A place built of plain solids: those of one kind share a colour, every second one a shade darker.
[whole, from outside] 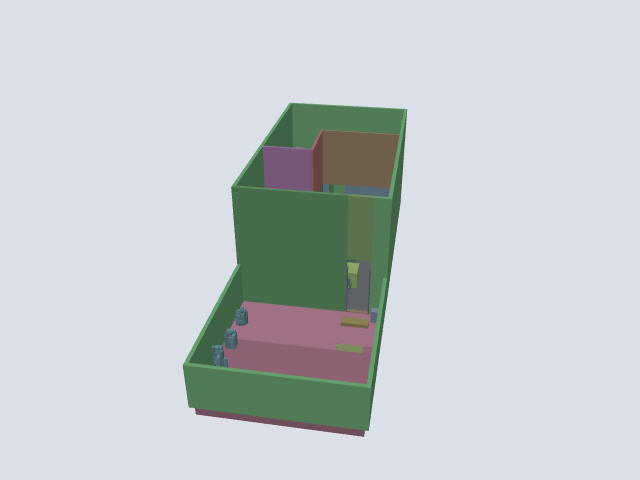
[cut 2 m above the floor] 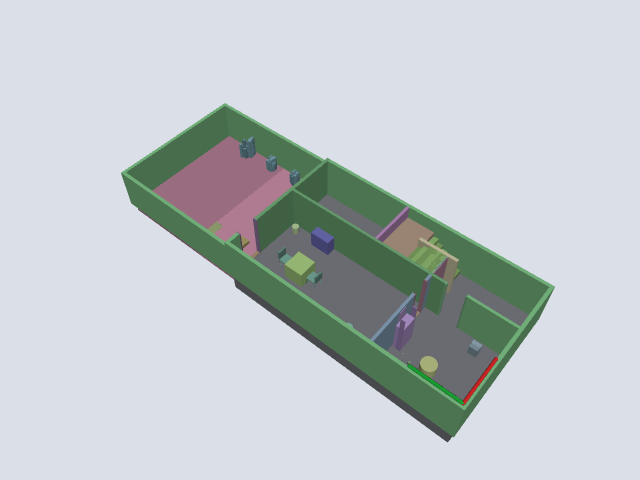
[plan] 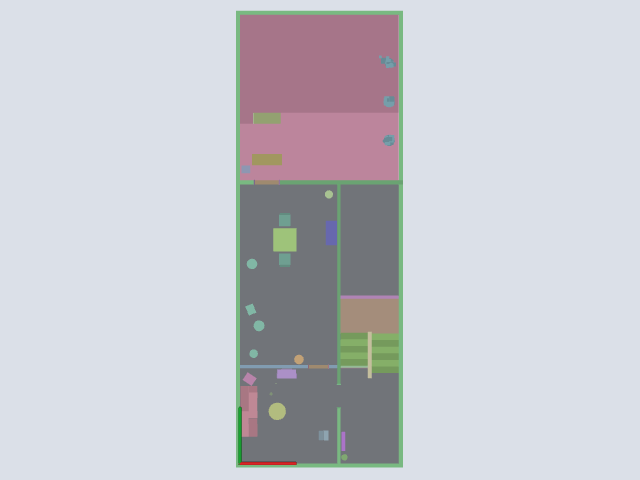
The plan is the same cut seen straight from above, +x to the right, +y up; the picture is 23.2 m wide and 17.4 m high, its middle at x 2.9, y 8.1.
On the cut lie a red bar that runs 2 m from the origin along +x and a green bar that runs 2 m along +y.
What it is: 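A terraced town house, two up and two down, 5.8 m between the party walls, 10.1 m deep; a hall 2.11 m wide; a stair of 13 risers of 204 mm on goings of 239 mm, 0.98 m wide, between walls, up a first flight to a half landing at the back, then back toward the front up a second flight beside it, a wall between them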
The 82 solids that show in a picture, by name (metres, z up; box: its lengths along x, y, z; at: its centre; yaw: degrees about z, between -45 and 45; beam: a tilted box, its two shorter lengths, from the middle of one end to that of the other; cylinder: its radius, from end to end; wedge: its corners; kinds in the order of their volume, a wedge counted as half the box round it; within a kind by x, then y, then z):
{
 "wall_1": {"box": [0.15, 10.41, 5.3], "at": [-0.07, 5.06, 2.6]},
 "wall_2": {"box": [0.15, 6.3, 1.85], "at": [-0.07, 13.26, 0.88]},
 "wall_3": {"box": [0.65, 0.15, 5.3], "at": [0.18, 10.19, 2.6]},
 "wall_4": {"box": [6.06, 0.15, 5.3], "at": [2.88, -0.07, 2.6]},
 "wall_5": {"box": [6.06, 0.15, 1.85], "at": [2.88, 16.34, 0.88]},
 "wall_6": {"box": [0.12, 2.0, 2.6], "at": [3.59, 1.0, 1.25]},
 "wall_7": {"box": [0.12, 7.22, 2.6], "at": [3.59, 6.5, 1.25]},
 "wall_8": {"box": [4.46, 0.15, 5.3], "at": [3.68, 10.19, 2.6]},
 "wall_9": {"box": [0.15, 10.41, 5.3], "at": [5.83, 5.06, 2.6]},
 "wall_10": {"box": [0.15, 6.3, 1.85], "at": [5.83, 13.26, 0.88]},
 "ground_1": {"box": [0.48, 0.4, 0.5], "at": [0.24, 12.51, -0.25]},
 "ground_2": {"box": [5.76, 2.06, 0.5], "at": [2.88, 11.28, -0.25]},
 "ground_3": {"box": [5.76, 3.55, 0.5], "at": [2.88, 14.49, -0.25]},
 "ground_4": {"box": [4.28, 0.4, 0.5], "at": [3.62, 12.51, -0.25]},
 "tread_1": {"box": [0.98, 0.32, 2.49], "at": [4.14, 3.63, 1.2]},
 "tread_2": {"box": [0.98, 0.55, 2.29], "at": [4.14, 3.75, 1.09]},
 "tread_3": {"box": [0.98, 0.74, 2.09], "at": [4.14, 3.9, 0.99]},
 "tread_4": {"box": [0.98, 0.74, 1.88], "at": [4.14, 4.13, 0.89]},
 "tread_5": {"box": [0.98, 0.74, 1.68], "at": [4.14, 4.37, 0.79]},
 "tread_6": {"box": [0.98, 0.74, 0.25], "at": [5.27, 3.64, 0.08]},
 "tread_7": {"box": [0.98, 0.74, 0.46], "at": [5.27, 3.88, 0.18]},
 "tread_8": {"box": [0.98, 0.74, 0.66], "at": [5.27, 4.12, 0.28]},
 "tread_9": {"box": [0.98, 0.74, 0.86], "at": [5.27, 4.36, 0.38]},
 "tread_10": {"box": [0.98, 0.74, 1.07], "at": [5.27, 4.6, 0.48]},
 "tread_11": {"box": [0.98, 0.74, 1.27], "at": [5.27, 4.84, 0.59]},
 "half_landing_1": {"box": [2.11, 1.26, 1.47], "at": [4.7, 5.34, 0.69]},
 "landing_end_wall_1": {"box": [2.11, 0.12, 5.3], "at": [4.7, 6.03, 2.6]},
 "upper_back_wall_1": {"box": [3.65, 0.12, 2.7], "at": [1.82, 3.59, 3.9]},
 "stair_spine_1": {"box": [0.15, 1.68, 3.7], "at": [4.7, 3.93, 1.8]},
 "kitchen_wall_1": {"box": [2.46, 0.12, 2.6], "at": [1.23, 3.51, 1.25]},
 "kitchen_wall_2": {"box": [0.3, 0.12, 2.6], "at": [3.38, 3.51, 1.25]},
 "upper_partition_1": {"box": [0.12, 2.44, 2.7], "at": [3.59, 4.87, 3.9]},
 "kitchen_table_1": {"box": [0.85, 0.85, 0.81], "at": [1.63, 8.1, 0.35]},
 "slotfit_sofa_1": {"box": [0.3, 0.45, 0.5], "at": [0.17, 1.19, 0.2]},
 "slotfit_sofa_2": {"box": [0.3, 0.47, 0.5], "at": [0.17, 1.66, 0.2]},
 "slotfit_sofa_3": {"box": [0.3, 0.45, 0.5], "at": [0.17, 2.12, 0.2]},
 "slotfit_sofa_4": {"box": [0.3, 0.46, 0.5], "at": [0.17, 2.58, 0.2]},
 "slotfit_sofa_5": {"box": [0.31, 0.45, 0.5], "at": [0.48, 1.19, 0.2]},
 "slotfit_sofa_6": {"box": [0.31, 0.23, 0.5], "at": [0.48, 1.53, 0.2]},
 "slotfit_sofa_7": {"box": [0.31, 0.25, 0.5], "at": [0.48, 1.77, 0.2]},
 "slotfit_sofa_8": {"box": [0.31, 0.45, 0.5], "at": [0.48, 2.12, 0.2]},
 "slotfit_sofa_9": {"box": [0.31, 0.23, 0.5], "at": [0.48, 2.46, 0.2]},
 "slotfit_sofa_10": {"box": [0.31, 0.24, 0.5], "at": [0.48, 2.69, 0.2]},
 "back_wall_over_door_1": {"box": [0.97, 0.15, 2.74], "at": [0.98, 10.19, 3.88]},
 "slotfit_storage_1": {"box": [0.025, 0.18, 1.99], "at": [1.34, 3.17, 0.94]},
 "slotfit_storage_2": {"box": [0.68, 0.34, 1.42], "at": [1.69, 3.24, 0.66]},
 "slotfit_storage_3": {"box": [0.04, 0.18, 1.99], "at": [2.05, 3.17, 0.94]},
 "slotfit_kitchen_wall_table_1": {"box": [0.41, 0.89, 0.81], "at": [3.31, 8.35, 0.35]},
 "tread_head_1": {"box": [0.98, 0.08, 2.63], "at": [4.14, 3.51, 1.26]},
 "clutter_kitchen_1": {"box": [0.29, 0.35, 0.26], "at": [0.39, 5.58, 0.08], "yaw": 22.0},
 "clutter_kitchen_2": {"cylinder": 0.19, "from": [0.43, 7.23, -0.05], "to": [0.43, 7.23, 0.41]},
 "clutter_kitchen_3": {"cylinder": 0.16, "from": [0.5, 3.98, -0.05], "to": [0.5, 3.98, 0.26]},
 "clutter_kitchen_4": {"cylinder": 0.2, "from": [0.69, 4.99, -0.05], "to": [0.69, 4.99, 0.45]},
 "own_plant_yard_1": {"box": [0.12, 0.15, 0.62], "at": [5.18, 14.56, 0.26]},
 "own_plant_yard_2": {"box": [0.1, 0.15, 1.05], "at": [5.24, 14.63, 0.48]},
 "own_plant_yard_3": {"box": [0.2, 0.28, 0.62], "at": [5.31, 13.12, 0.26]},
 "own_plant_yard_4": {"box": [0.17, 0.35, 0.57], "at": [5.32, 13.14, 0.24]},
 "own_plant_yard_5": {"box": [0.12, 0.15, 1.05], "at": [5.35, 14.41, 0.48]},
 "own_plant_yard_6": {"box": [0.12, 0.17, 0.84], "at": [5.35, 14.67, 0.37]},
 "own_plant_yard_7": {"box": [0.12, 0.15, 1.05], "at": [5.6, 14.46, 0.48]},
 "slotfit_low_table_1": {"cylinder": 0.31, "from": [1.35, 1.89, -0.05], "to": [1.35, 1.89, 0.43]},
 "yard_feature_fill_1": {"box": [1.0, 0.4, 0.3], "at": [0.98, 12.51, -0.15]},
 "yard_step_1": {"box": [1.09, 0.41, 0.2], "at": [0.98, 11.01, 0.05]},
 "radiator_1": {"box": [0.14, 0.7, 0.6], "at": [3.75, 0.8, 0.42]},
 "box_cardboard_1": {"box": [0.4, 0.34, 0.43], "at": [0.35, 3.06, 0.16], "yaw": -34.0},
 "own_bin_1": {"box": [0.32, 0.28, 0.57], "at": [0.21, 10.66, 0.24]},
 "under_head_face_1": {"box": [0.98, 0.02, 2.6], "at": [4.14, 3.46, 1.25]},
 "own_basket_passage_1": {"cylinder": 0.17, "from": [2.14, 3.77, -0.05], "to": [2.14, 3.77, 0.42]},
 "side_chair_1": {"box": [0.38, 0.08, 0.38], "at": [1.63, 7.16, 0.65]},
 "side_chair_2": {"box": [0.42, 0.42, 0.04], "at": [1.63, 7.4, 0.43]},
 "side_chair_3": {"box": [0.42, 0.42, 0.04], "at": [1.63, 8.8, 0.43]},
 "side_chair_4": {"box": [0.38, 0.08, 0.38], "at": [1.63, 9.04, 0.65]},
 "doorframe_back_1": {"box": [0.043, 0.19, 2.15], "at": [0.52, 10.19, 1.02]},
 "doorframe_back_2": {"box": [0.043, 0.19, 2.15], "at": [1.43, 10.19, 1.02]},
 "doorframe_front_room_1": {"box": [0.16, 0.044, 2.15], "at": [3.59, 2.02, 1.02]},
 "doorframe_front_room_2": {"box": [0.16, 0.044, 2.15], "at": [3.59, 2.87, 1.02]},
 "slotfit_chair_1": {"box": [0.17, 0.17, 0.49], "at": [2.94, 0.92, 0.2]},
 "slotfit_chair_2": {"box": [0.17, 0.17, 0.49], "at": [2.94, 1.1, 0.2]},
 "own_bin_waste_kitchen_1": {"cylinder": 0.15, "from": [3.23, 9.75, -0.05], "to": [3.23, 9.75, 0.34]},
 "threshold_1": {"box": [0.95, 0.16, 0.08], "at": [0.98, 10.19, -0.01]},
 "threshold_2": {"box": [0.76, 0.13, 0.07], "at": [2.84, 3.51, -0.01]},
 "doorframe_kitchen_1": {"box": [0.041, 0.16, 2.15], "at": [3.21, 3.51, 1.02]}
}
